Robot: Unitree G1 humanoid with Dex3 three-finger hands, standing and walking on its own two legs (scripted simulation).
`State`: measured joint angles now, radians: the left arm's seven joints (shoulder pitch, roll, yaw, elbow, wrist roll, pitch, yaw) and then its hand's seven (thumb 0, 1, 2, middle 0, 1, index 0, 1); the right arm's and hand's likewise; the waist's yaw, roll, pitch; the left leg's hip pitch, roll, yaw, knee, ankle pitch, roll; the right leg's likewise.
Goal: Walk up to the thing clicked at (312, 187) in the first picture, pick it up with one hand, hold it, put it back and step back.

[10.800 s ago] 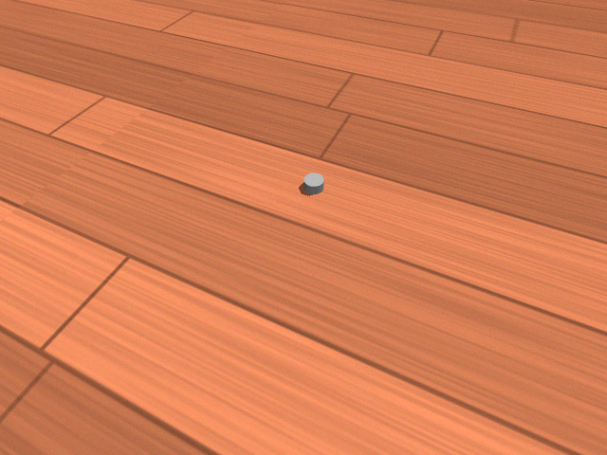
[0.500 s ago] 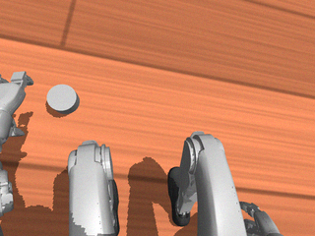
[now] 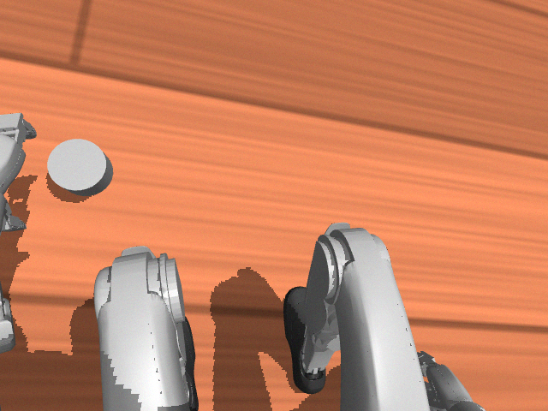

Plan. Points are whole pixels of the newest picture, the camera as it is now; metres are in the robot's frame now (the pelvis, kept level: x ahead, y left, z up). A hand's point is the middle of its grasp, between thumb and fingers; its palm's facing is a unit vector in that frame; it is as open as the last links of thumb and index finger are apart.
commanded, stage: rise first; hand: left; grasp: from above
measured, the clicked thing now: (82, 168) +0.48 +0.30 -0.30
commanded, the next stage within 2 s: approach in 0.30 s
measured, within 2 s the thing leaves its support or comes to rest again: neither
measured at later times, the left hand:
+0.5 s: hand (18, 184) +0.42 +0.35 -0.19, palm faces -0.46 -0.08 -0.88, open 14.2 cm
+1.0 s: hand (92, 129) +0.51 +0.25 -0.18, palm faces -0.44 -0.05 -0.90, open 14.0 cm
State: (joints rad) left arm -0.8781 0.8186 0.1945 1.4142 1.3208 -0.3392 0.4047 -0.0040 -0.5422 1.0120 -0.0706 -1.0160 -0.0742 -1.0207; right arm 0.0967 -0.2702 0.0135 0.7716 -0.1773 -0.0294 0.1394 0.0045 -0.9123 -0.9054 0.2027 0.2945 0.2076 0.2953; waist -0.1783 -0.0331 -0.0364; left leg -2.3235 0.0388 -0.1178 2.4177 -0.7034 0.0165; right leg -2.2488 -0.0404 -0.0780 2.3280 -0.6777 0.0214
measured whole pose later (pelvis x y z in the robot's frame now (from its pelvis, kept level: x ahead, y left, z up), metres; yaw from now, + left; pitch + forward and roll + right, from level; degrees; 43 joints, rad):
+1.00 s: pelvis +0.00 +0.00 -0.01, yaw -2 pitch +35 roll -8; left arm -1.11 0.77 0.11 1.57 1.26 -0.09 0.43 0.00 -0.53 0.98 -0.07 -1.08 -0.08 -1.07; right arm 0.17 -0.30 0.12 0.70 -0.14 -0.06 0.16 0.00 -0.91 -0.90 0.20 0.29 0.21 0.30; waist -0.34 0.02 0.01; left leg -2.35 0.06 -0.14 2.44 -0.71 0.01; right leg -2.29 -0.02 -0.09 2.34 -0.66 0.02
